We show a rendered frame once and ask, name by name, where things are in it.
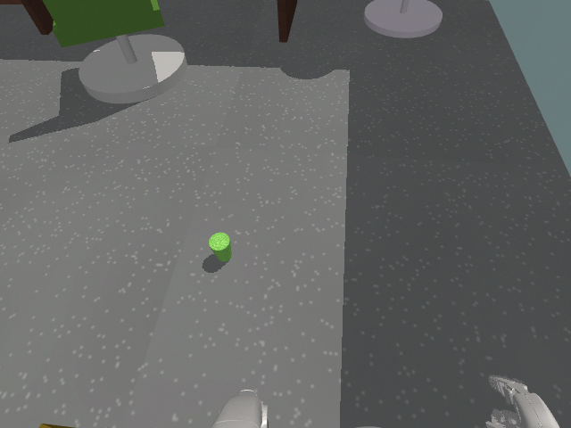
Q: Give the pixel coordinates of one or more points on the right robot hand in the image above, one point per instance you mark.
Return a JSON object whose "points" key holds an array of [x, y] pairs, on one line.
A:
{"points": [[531, 411]]}

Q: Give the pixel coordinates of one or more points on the office chair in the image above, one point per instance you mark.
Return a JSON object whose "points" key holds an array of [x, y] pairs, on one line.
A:
{"points": [[129, 69]]}

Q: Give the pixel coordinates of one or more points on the coat stand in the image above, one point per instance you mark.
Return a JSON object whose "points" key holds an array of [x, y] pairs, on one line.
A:
{"points": [[403, 18]]}

